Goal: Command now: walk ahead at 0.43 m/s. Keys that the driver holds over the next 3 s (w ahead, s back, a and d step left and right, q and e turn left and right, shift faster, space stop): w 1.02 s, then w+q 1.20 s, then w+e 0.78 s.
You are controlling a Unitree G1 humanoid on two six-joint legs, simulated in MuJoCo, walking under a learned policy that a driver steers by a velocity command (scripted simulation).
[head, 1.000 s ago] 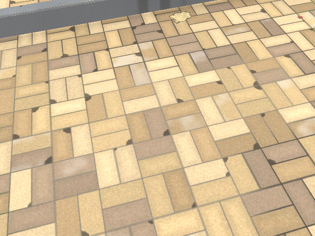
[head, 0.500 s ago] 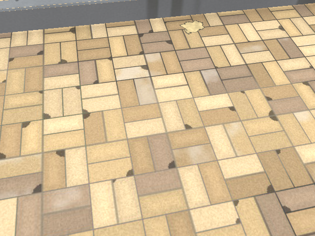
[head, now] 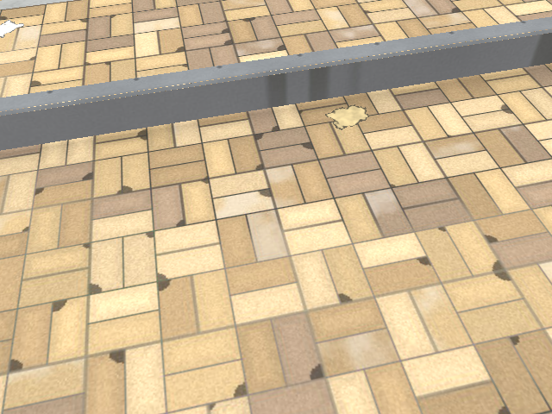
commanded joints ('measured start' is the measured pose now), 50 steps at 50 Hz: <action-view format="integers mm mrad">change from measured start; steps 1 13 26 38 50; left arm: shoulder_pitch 44 25 -243 -470 -138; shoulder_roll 110 159 72 83 103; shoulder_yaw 18 29 31 19 35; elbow -23 -20 -159 -266 -106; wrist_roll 2 5 25 8 -2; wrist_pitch -23 -16 39 12 -31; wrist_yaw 1 -2 -50 -43 -17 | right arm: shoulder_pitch -118 168 202 316 189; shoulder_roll -30 -113 -58 -78 4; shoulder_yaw -3 -32 5 10 5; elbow -75 -27 37 93 5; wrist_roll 0 -5 22 5 -9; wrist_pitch -5 -40 -77 -68 -15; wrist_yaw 3 -32 -37 -59 -14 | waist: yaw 8 -154 -9 -33 -63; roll -104 -73 22 44 -74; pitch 137 -68 117 112 67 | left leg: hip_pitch -226 541 404 664 11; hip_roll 33 -28 167 193 69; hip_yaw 14 59 -126 -30 -44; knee -6 -387 -776 -604 240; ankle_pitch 60 32 197 771 -44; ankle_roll -31 113 172 145 24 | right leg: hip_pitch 41 -99 -654 -520 -181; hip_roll -246 -189 -159 -38 -239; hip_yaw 195 12 29 -61 190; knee -133 476 774 342 -71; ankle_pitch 53 638 103 85 184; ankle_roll -136 -62 20 -50 -162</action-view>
